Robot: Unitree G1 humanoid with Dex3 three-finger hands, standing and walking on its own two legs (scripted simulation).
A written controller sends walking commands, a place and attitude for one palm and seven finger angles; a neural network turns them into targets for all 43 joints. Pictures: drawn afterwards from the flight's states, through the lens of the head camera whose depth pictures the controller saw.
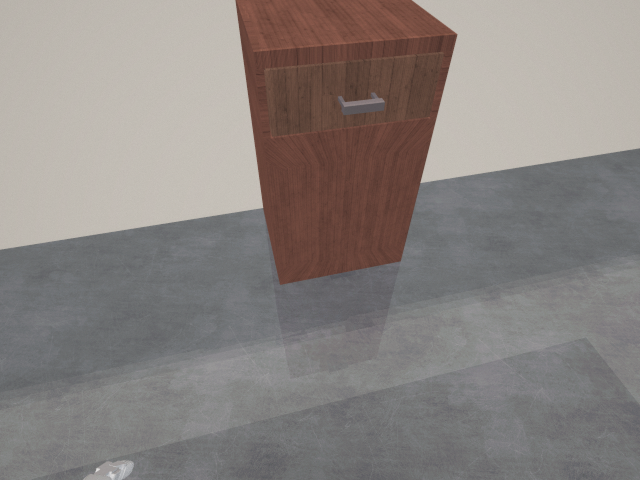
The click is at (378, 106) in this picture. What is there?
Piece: drawer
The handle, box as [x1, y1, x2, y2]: [338, 92, 384, 114]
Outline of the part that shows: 384,101 381,98 378,98 374,92 371,93 371,99 345,102 341,96 338,96 338,100 342,106 341,110 343,114 383,110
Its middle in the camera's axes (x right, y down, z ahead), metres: +0.10 -0.35 +1.00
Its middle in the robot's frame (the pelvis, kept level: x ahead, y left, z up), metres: +0.99 -0.05 -0.01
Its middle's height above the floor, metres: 0.76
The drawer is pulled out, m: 0.00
